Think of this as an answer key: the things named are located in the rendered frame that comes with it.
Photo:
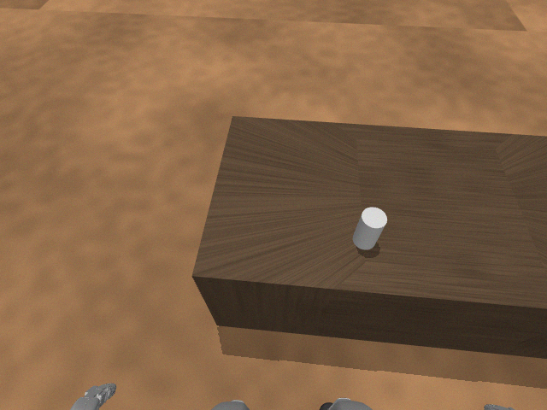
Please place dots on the left robot hand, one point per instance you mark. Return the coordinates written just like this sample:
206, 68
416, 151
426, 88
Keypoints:
95, 397

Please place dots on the can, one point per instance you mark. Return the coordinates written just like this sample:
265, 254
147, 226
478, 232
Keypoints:
369, 228

